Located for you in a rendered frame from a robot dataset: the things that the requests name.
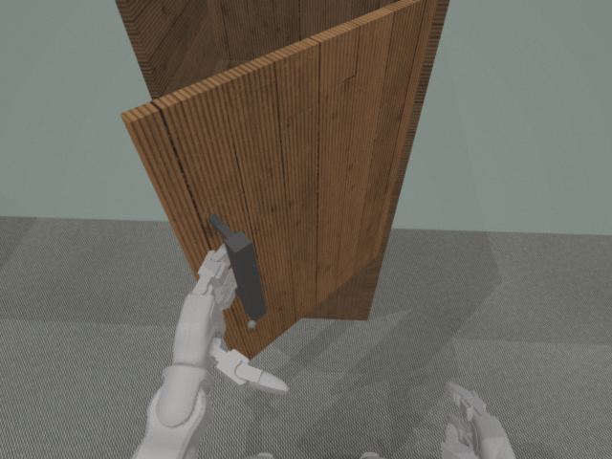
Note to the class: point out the robot left hand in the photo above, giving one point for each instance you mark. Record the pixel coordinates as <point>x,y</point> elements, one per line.
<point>202,317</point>

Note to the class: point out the handle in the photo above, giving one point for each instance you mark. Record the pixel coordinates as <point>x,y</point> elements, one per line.
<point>243,262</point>

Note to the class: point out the cupboard door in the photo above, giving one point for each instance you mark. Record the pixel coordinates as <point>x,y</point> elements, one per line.
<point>299,149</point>

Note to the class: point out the robot right hand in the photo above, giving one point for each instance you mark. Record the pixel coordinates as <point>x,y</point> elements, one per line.
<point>484,439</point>

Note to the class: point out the robot left forearm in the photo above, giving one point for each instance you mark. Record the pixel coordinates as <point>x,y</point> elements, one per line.
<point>179,414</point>

